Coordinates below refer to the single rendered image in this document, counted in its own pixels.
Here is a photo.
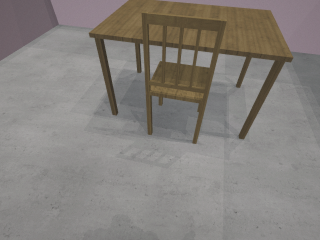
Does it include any chair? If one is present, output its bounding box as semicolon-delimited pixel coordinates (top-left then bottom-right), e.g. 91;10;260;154
141;11;227;144

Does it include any table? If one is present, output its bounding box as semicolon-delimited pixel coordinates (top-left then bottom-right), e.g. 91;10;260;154
89;0;294;140

